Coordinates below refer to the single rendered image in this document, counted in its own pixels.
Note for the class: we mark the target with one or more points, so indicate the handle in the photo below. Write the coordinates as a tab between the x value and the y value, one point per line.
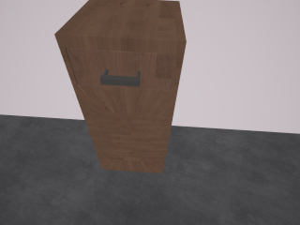
120	80

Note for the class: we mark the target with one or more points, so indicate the cabinet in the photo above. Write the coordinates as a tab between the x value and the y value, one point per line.
130	127

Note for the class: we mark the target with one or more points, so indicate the drawer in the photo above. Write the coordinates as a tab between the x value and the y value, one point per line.
157	69

